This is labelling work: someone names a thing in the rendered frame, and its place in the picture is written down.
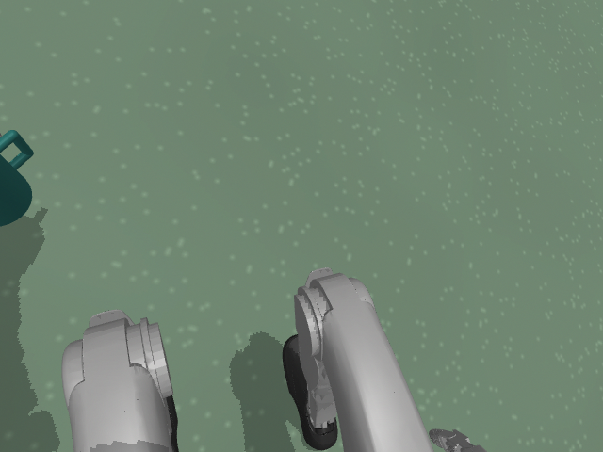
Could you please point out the mug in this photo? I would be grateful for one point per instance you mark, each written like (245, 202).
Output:
(15, 191)

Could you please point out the right robot foot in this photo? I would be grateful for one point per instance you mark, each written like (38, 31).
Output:
(318, 438)

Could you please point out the right robot hand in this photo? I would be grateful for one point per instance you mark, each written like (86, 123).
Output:
(453, 441)

